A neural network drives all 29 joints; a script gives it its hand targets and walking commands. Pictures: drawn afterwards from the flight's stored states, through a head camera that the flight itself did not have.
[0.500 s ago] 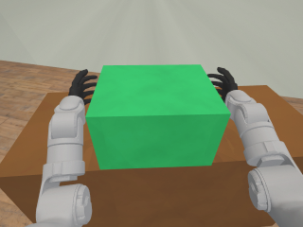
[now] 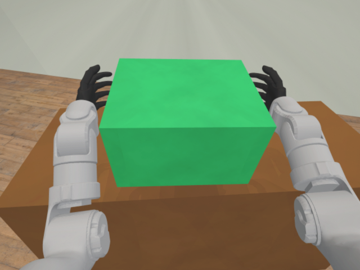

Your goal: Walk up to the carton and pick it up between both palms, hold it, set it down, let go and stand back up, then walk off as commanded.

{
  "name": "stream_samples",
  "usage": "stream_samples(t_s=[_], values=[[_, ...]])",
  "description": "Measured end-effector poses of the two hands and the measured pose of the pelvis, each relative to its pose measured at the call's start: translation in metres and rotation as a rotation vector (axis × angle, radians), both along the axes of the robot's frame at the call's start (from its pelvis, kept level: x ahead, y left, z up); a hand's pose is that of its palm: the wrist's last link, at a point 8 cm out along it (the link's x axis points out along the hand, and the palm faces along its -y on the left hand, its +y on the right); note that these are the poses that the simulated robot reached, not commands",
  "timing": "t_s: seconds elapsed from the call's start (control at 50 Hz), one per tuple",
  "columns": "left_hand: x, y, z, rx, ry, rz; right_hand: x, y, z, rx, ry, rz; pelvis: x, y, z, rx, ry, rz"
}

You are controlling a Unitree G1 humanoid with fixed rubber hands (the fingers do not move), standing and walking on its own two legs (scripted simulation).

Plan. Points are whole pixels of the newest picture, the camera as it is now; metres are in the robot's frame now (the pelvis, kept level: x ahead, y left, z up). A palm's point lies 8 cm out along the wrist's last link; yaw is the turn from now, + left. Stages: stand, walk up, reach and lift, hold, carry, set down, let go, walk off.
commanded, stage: set down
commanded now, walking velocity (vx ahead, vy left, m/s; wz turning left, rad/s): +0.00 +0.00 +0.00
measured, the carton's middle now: (182, 120) +0.40 +0.01 +0.19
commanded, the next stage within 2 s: none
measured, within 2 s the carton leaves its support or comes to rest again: neither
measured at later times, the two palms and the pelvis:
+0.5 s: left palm (100, 121) +0.39 +0.20 +0.19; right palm (261, 110) +0.43 -0.19 +0.19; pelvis +0.03 -0.01 +0.00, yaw +0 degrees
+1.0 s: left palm (99, 121) +0.40 +0.20 +0.19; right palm (259, 114) +0.43 -0.19 +0.18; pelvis +0.02 -0.01 +0.00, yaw +0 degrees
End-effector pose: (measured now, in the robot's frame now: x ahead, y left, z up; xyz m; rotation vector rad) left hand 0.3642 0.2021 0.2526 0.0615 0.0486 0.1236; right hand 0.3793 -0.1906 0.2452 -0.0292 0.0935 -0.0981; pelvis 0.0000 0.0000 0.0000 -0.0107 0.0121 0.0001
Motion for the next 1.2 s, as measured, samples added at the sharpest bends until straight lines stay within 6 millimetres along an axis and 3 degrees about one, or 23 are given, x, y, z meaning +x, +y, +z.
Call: stream_samples(t_s=[0.06, 0.12, 0.3, 0.4, 0.5, 0.66, 0.8, 1.0, 1.2], values=[[0.002, 0.003, 0.013, 0.009, -0.052, 0.007, 0.008, 0.002, 0.013, 0.019, -0.055, 0.016, 0.0, 0.0, 0.0, 0.001, 0.001, 0.0], [0.006, 0.005, 0.01, 0.03, -0.044, 0.016, 0.019, 0.003, 0.012, 0.022, -0.054, 0.039, 0.003, -0.002, 0.0, 0.003, 0.002, 0.001], [0.034, 0.0, -0.047, 0.009, 0.073, 0.022, 0.048, -0.001, -0.041, 0.015, 0.029, 0.045, 0.019, -0.008, 0.001, 0.011, 0.02, 0.0], [0.035, -0.003, -0.069, -0.024, 0.06, 0.035, 0.052, -0.002, -0.059, -0.037, 0.007, 0.05, 0.03, -0.009, 0.002, 0.012, 0.035, 0.0], [0.031, -0.003, -0.067, -0.032, 0.024, 0.042, 0.048, -0.002, -0.055, -0.053, -0.031, 0.049, 0.034, -0.008, 0.002, 0.012, 0.035, 0.0], [0.018, -0.001, -0.065, -0.023, 0.024, 0.043, 0.035, -0.001, -0.054, -0.05, -0.032, 0.048, 0.023, -0.006, 0.001, 0.012, 0.013, 0.0], [0.012, -0.003, -0.07, -0.019, 0.054, 0.046, 0.031, -0.003, -0.064, -0.002, -0.001, 0.059, 0.014, -0.005, 0.001, 0.01, 0.002, 0.0], [0.031, 0.0, -0.067, -0.007, 0.055, 0.055, 0.053, 0.0, -0.067, -0.014, -0.005, 0.075, 0.022, -0.006, 0.001, 0.012, 0.013, 0.0], [0.053, 0.0, -0.09, 0.003, 0.1, 0.064, 0.078, 0.001, -0.091, -0.01, 0.039, 0.084, 0.038, -0.009, 0.001, 0.015, 0.034, 0.0]])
